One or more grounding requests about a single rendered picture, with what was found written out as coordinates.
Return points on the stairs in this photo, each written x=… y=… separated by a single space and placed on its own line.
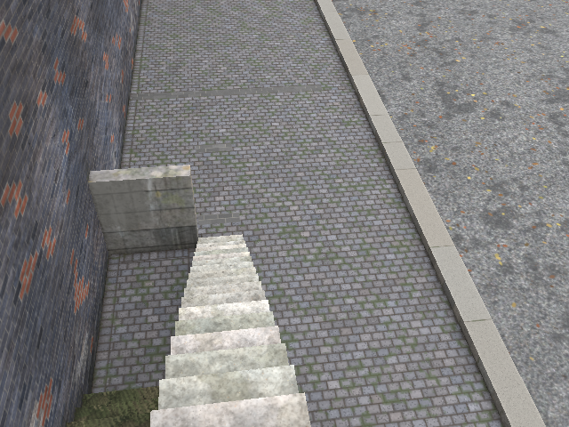
x=228 y=367

